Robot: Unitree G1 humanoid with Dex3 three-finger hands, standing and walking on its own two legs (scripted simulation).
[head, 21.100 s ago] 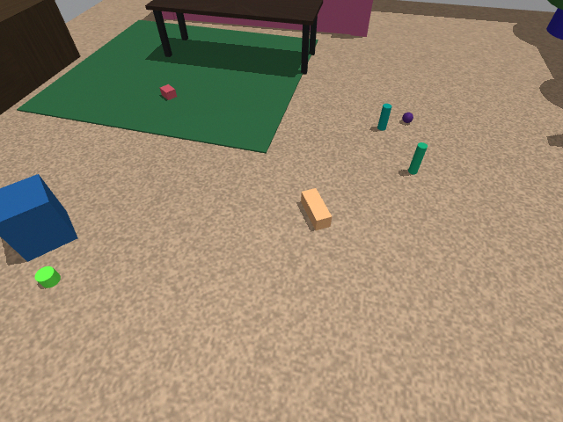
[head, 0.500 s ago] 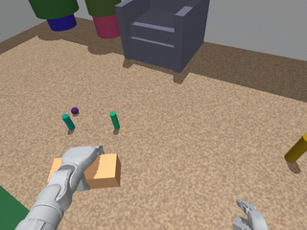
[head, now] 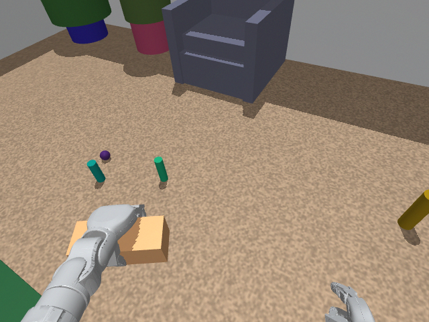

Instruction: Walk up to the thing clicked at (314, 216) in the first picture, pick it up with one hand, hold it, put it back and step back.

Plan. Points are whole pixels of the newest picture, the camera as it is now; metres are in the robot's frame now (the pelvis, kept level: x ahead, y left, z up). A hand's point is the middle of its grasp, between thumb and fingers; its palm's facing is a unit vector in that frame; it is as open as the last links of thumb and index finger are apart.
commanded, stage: hold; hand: left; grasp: from above
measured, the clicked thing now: (122, 241) +0.30 +0.22 -0.06
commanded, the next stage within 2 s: crouch in 0.02 s
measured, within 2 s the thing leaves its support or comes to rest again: neither
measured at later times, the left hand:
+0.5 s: hand (128, 254) +0.29 +0.22 -0.10, palm faces -0.45 -0.01 -0.89, open 10.8 cm
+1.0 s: hand (154, 262) +0.36 +0.23 -0.35, palm faces -0.44 +0.02 -0.90, open 10.8 cm
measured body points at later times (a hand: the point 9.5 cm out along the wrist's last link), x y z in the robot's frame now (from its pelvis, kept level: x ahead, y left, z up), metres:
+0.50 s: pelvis -0.01 +0.00 -0.02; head +0.04 +0.00 +0.43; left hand +0.31 +0.22 -0.05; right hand +0.13 -0.27 -0.14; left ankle +0.00 +0.13 -0.74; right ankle +0.03 -0.14 -0.74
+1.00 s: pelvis -0.06 +0.01 -0.22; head +0.11 +0.03 +0.20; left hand +0.38 +0.22 -0.30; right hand -0.02 -0.26 -0.35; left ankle +0.00 +0.14 -0.74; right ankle +0.03 -0.14 -0.74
